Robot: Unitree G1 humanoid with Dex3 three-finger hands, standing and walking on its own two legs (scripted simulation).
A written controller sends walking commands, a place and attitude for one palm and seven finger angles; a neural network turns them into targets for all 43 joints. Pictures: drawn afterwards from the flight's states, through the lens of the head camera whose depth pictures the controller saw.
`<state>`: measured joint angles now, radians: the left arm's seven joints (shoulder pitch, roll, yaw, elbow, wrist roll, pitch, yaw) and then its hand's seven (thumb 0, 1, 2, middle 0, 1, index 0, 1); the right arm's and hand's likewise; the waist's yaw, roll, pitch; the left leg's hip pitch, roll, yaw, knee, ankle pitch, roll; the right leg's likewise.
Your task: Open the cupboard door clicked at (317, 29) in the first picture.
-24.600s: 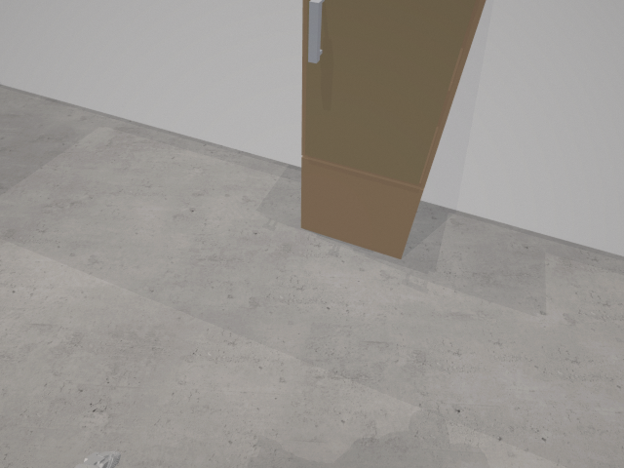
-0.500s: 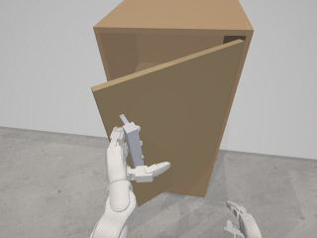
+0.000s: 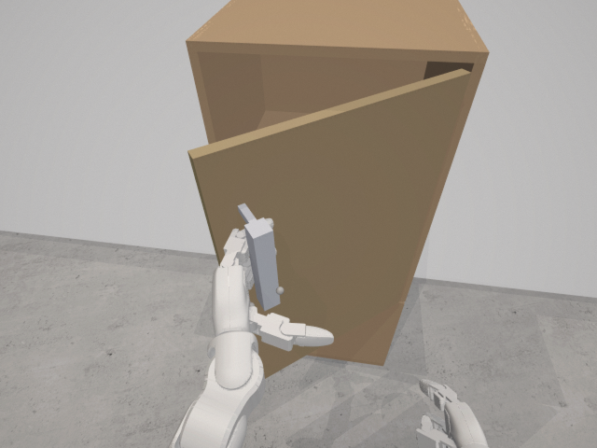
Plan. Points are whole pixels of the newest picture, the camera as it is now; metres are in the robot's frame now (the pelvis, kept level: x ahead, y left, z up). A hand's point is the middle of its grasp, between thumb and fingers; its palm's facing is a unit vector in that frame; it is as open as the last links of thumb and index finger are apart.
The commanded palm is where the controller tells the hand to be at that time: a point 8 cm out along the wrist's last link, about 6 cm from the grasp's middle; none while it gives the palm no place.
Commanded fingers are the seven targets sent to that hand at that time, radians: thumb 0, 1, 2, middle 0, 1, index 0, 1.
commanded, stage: slide the hand sideways off the handle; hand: left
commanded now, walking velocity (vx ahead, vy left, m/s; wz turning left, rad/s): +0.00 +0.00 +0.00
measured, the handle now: (257, 257) +0.33 +0.08 +0.11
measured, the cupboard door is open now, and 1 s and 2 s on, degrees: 39 42 42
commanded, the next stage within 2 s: draw the hand back to the body in 1.14 s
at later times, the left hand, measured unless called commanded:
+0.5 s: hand (274, 319) +0.24 +0.05 +0.11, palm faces -0.19 -0.98 +0.00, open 16.1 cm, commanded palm +0.21 +0.12 +0.11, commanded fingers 0.00 -0.50 0.30 -0.15 -0.30 -0.15 -0.30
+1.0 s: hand (223, 346) +0.21 +0.10 +0.10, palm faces -0.16 -0.99 -0.04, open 16.0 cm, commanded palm +0.18 +0.18 +0.11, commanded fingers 0.00 -0.50 0.30 -0.15 -0.30 -0.15 -0.30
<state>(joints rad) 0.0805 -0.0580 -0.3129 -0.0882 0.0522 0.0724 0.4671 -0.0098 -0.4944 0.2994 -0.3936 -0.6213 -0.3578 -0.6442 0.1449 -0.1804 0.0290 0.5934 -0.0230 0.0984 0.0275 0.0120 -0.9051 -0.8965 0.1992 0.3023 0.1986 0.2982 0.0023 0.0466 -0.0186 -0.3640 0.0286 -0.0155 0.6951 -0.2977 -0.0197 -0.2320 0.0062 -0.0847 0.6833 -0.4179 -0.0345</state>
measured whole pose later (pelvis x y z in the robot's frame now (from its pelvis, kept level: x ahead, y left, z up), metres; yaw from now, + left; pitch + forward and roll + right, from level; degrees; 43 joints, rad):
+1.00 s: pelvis +0.02 -0.02 +0.00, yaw -1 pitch +2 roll +0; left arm 0.52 0.20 -0.02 -0.34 -0.22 -0.14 -0.20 -0.01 -0.50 0.30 -0.24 -0.34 -0.22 -0.33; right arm 0.25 -0.24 0.03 0.50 0.03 -0.06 -0.04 0.01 -0.90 -0.90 0.20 0.30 0.20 0.30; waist 0.00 0.05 -0.07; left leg -0.41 0.05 -0.01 0.72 -0.34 -0.04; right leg -0.29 0.02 -0.07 0.73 -0.46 -0.05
